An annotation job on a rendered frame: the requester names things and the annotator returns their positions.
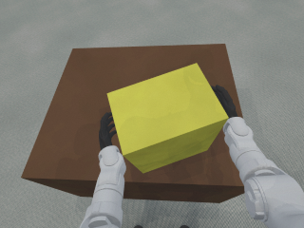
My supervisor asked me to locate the pedestal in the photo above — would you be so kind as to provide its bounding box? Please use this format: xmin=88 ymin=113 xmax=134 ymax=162
xmin=21 ymin=44 xmax=245 ymax=203

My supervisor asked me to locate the right robot forearm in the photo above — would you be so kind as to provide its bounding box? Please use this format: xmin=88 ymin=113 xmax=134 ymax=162
xmin=222 ymin=117 xmax=304 ymax=197

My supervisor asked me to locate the left robot hand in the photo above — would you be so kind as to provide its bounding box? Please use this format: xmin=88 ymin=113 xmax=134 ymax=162
xmin=99 ymin=112 xmax=117 ymax=150

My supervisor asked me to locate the right robot hand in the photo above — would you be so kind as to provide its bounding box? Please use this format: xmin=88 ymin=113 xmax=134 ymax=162
xmin=210 ymin=85 xmax=238 ymax=119

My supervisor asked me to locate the carton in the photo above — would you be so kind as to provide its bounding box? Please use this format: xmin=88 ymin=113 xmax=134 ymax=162
xmin=107 ymin=63 xmax=229 ymax=173

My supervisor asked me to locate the left robot forearm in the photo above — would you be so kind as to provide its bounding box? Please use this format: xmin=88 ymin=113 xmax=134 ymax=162
xmin=79 ymin=145 xmax=126 ymax=228

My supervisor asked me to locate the right robot upper arm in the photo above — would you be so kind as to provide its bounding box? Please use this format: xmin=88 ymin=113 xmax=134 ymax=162
xmin=244 ymin=174 xmax=304 ymax=228

